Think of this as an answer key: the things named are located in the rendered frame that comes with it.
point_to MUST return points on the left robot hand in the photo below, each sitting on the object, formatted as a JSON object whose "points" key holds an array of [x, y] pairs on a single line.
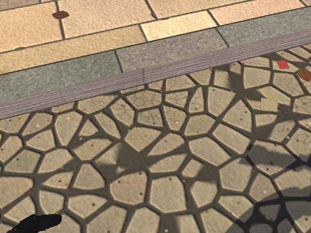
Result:
{"points": [[35, 224]]}

